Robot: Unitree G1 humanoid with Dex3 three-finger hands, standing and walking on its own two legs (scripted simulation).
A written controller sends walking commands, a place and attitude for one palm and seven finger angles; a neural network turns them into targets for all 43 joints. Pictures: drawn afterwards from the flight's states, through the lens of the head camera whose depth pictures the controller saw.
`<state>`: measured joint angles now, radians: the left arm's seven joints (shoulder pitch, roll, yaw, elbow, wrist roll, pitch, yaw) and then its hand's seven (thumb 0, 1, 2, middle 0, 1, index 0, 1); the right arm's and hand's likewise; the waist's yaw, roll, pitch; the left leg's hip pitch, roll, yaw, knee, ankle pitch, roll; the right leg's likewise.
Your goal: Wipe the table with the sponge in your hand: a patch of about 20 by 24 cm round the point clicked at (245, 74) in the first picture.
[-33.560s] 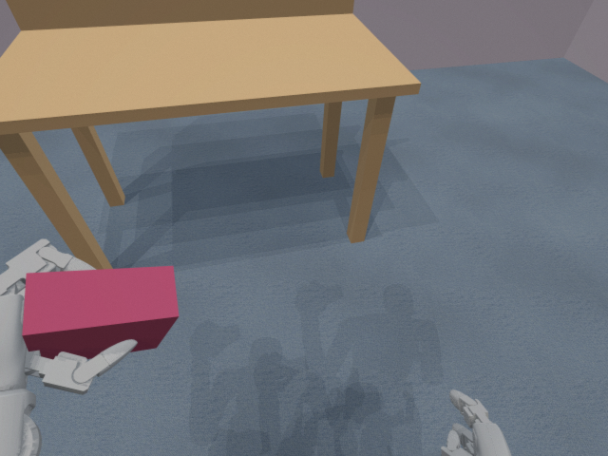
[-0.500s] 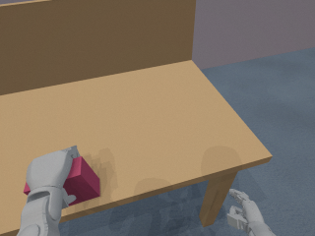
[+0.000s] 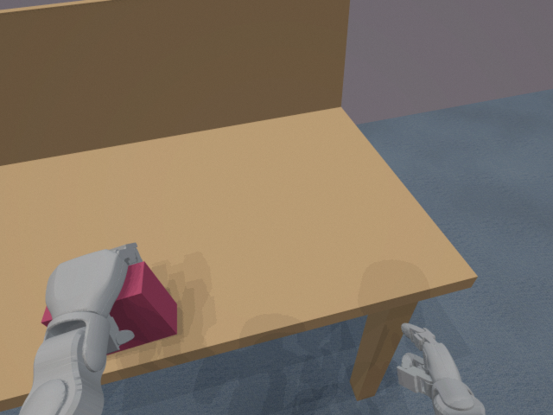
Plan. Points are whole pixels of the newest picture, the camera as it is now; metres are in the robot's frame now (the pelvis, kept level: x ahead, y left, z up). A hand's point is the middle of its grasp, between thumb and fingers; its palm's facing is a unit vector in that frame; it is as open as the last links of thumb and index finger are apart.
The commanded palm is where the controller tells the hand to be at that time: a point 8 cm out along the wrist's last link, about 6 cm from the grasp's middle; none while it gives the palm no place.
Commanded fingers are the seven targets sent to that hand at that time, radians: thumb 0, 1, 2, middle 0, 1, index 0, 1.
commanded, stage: lift the sponge slowly off the table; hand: left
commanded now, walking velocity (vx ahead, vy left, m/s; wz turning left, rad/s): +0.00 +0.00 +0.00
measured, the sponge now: (124, 318) +0.20 +0.27 +0.04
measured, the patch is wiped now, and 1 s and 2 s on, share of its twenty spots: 0.95 0.95 0.95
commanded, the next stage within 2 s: bring the sponge back beside the body in 1.28 s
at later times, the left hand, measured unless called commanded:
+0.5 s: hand (100, 285) +0.21 +0.28 +0.12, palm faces +0.09 -0.12 -0.99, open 9.6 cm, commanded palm +0.18 +0.27 +0.19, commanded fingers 0.00 0.10 1.30 -1.20 -1.60 -1.20 -1.60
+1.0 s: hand (91, 266) +0.21 +0.28 +0.15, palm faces +0.13 -0.11 -0.99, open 9.6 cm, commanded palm +0.18 +0.28 +0.23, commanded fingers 0.00 0.10 1.30 -1.20 -1.60 -1.20 -1.60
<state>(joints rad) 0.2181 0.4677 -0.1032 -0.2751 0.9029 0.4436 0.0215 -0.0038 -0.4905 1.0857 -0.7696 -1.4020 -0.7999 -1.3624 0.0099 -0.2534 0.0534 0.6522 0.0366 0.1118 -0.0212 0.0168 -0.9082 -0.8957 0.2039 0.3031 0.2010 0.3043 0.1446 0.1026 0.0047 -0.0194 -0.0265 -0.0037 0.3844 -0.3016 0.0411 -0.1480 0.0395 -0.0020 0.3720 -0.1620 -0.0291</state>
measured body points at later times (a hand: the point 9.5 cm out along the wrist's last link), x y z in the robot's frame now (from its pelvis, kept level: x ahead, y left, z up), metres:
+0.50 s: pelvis -0.01 -0.01 +0.00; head -0.02 -0.04 +0.45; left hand +0.20 +0.28 +0.17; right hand +0.24 -0.20 -0.08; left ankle -0.06 +0.09 -0.74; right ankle +0.03 -0.11 -0.74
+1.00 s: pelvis -0.02 -0.01 +0.00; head -0.03 -0.05 +0.45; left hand +0.20 +0.28 +0.21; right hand +0.24 -0.19 -0.07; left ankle -0.06 +0.09 -0.74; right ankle +0.03 -0.11 -0.74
